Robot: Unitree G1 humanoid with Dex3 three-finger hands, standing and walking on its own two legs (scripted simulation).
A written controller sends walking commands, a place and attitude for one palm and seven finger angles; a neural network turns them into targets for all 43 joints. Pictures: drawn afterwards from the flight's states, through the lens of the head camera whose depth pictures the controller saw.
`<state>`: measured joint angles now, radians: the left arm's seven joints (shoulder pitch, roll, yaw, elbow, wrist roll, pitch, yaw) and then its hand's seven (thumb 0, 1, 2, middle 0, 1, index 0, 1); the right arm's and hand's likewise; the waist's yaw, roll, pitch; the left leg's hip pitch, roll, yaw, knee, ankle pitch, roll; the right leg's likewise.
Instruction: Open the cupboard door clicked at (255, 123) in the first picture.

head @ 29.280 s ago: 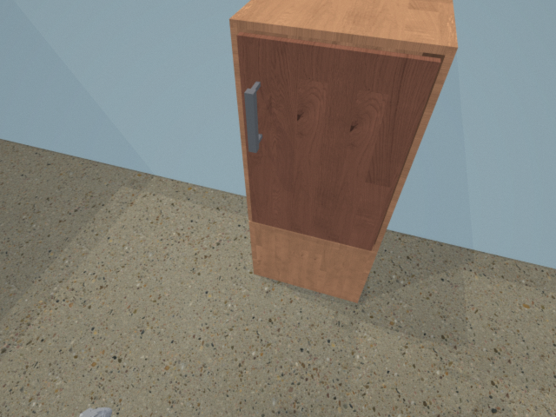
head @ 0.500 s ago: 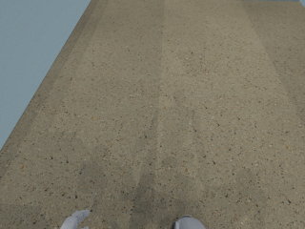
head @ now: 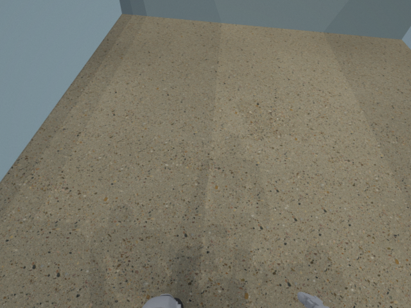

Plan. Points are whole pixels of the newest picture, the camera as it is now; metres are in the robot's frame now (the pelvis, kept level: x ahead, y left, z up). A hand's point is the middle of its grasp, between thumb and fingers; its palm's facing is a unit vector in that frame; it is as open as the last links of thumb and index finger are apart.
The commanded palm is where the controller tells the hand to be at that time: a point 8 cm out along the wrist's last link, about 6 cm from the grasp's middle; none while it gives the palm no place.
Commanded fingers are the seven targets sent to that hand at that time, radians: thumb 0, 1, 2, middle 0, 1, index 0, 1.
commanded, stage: walk to a spot facing it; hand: left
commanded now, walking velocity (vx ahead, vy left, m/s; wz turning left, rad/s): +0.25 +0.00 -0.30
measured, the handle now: out of the picture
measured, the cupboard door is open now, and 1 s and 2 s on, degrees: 44 44 44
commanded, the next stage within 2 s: turn to face it in 0.04 s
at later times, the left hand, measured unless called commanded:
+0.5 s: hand (142, 253) +0.25 +0.17 -0.15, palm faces +0.10 -0.97 -0.22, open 7.3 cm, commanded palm none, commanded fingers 0.00 0.90 0.90 -0.20 -0.30 -0.20 -0.30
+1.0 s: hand (126, 255) +0.24 +0.21 -0.14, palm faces +0.40 -0.86 -0.31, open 7.4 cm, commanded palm none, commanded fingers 0.00 0.90 0.90 -0.20 -0.30 -0.20 -0.30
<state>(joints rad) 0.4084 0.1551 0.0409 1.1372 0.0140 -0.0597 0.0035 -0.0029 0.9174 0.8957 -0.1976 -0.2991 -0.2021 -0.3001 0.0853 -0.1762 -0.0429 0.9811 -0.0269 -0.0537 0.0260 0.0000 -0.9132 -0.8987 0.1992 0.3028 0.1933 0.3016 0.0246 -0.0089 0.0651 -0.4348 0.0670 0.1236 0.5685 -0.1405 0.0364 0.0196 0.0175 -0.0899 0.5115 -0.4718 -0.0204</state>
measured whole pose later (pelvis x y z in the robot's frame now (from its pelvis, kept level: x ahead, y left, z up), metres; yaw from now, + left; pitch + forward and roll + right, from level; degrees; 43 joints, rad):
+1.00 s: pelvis +0.23 -0.04 +0.00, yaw +24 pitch +2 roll +1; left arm 0.15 0.23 0.06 0.87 0.02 0.01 0.01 0.00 0.91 0.90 -0.20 -0.30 -0.20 -0.30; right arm 0.14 -0.27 -0.09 0.90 -0.02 0.05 0.01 0.00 -0.91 -0.90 0.20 0.30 0.20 0.30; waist -0.01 0.03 0.07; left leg -0.41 -0.01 -0.05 0.68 -0.35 -0.02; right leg -0.33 -0.04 -0.06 0.62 -0.33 0.01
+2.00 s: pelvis +0.29 -0.07 +0.02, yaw +62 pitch +0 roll +2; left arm 0.21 0.18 0.04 0.89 0.03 0.00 0.02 0.00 0.91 0.90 -0.20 -0.30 -0.21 -0.30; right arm 0.11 -0.24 -0.08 0.94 -0.01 0.08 0.03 0.00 -0.91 -0.90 0.20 0.30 0.19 0.30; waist -0.01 -0.03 0.12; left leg -0.40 0.02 0.08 0.85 -0.45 -0.06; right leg -0.21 -0.14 -0.25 0.54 -0.32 -0.01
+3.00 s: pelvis +0.30 -0.07 +0.00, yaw +98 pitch +0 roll +1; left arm 0.22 0.27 0.07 0.93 0.02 0.06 0.02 0.00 0.91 0.90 -0.20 -0.30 -0.20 -0.30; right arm 0.08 -0.24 -0.07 0.89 -0.02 0.03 0.02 0.00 -0.91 -0.90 0.20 0.30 0.19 0.30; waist 0.01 -0.06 0.12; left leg -0.34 -0.02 0.07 0.65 -0.31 0.04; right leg -0.38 -0.14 -0.12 1.01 -0.56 0.06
